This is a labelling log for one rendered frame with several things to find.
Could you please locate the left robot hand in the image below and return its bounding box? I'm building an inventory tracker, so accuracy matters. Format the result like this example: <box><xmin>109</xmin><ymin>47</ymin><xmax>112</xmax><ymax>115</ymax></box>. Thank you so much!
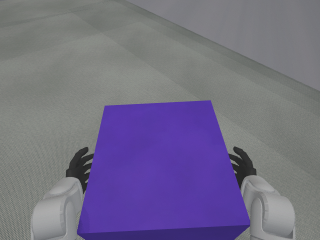
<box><xmin>66</xmin><ymin>147</ymin><xmax>94</xmax><ymax>194</ymax></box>

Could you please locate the right robot forearm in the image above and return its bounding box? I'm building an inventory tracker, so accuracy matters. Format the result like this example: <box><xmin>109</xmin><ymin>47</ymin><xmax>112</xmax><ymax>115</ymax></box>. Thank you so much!
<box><xmin>240</xmin><ymin>175</ymin><xmax>296</xmax><ymax>240</ymax></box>

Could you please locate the left robot forearm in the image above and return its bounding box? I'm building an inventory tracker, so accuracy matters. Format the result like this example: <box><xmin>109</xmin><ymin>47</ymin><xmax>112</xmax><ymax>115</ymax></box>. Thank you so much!
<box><xmin>30</xmin><ymin>177</ymin><xmax>83</xmax><ymax>240</ymax></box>

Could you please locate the carton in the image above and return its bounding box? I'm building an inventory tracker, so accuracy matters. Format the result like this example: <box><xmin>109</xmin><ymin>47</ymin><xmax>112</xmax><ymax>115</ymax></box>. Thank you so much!
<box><xmin>77</xmin><ymin>100</ymin><xmax>250</xmax><ymax>240</ymax></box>

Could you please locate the right robot hand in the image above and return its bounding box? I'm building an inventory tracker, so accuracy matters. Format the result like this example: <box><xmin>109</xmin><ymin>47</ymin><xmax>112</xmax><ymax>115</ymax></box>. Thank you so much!
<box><xmin>228</xmin><ymin>146</ymin><xmax>257</xmax><ymax>190</ymax></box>

